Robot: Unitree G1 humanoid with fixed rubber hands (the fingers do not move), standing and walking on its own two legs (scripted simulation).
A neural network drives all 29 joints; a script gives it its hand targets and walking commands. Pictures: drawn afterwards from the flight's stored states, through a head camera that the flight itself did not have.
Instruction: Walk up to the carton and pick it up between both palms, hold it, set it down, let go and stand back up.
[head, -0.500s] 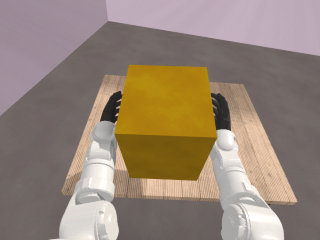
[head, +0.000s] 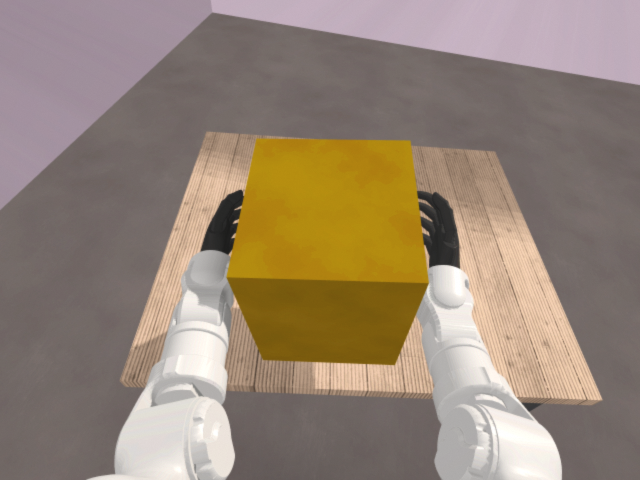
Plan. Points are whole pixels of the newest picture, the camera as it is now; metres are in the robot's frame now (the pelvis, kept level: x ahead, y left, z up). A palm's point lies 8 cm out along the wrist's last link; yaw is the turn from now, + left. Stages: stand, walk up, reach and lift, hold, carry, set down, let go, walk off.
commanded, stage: set down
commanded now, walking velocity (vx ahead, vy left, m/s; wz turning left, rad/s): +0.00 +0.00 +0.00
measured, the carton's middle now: (330, 259) +0.39 +0.01 +0.04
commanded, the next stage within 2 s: none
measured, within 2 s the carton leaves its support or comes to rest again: neither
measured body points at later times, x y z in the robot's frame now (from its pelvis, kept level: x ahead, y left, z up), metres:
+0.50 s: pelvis +0.01 +0.00 +0.00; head +0.05 +0.03 +0.45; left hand +0.41 +0.16 +0.03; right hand +0.40 -0.13 +0.06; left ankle -0.01 +0.11 -0.75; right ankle -0.02 -0.11 -0.75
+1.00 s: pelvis +0.01 +0.00 +0.00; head +0.08 +0.03 +0.44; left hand +0.42 +0.16 +0.01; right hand +0.41 -0.13 +0.04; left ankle +0.00 +0.11 -0.75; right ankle -0.02 -0.11 -0.75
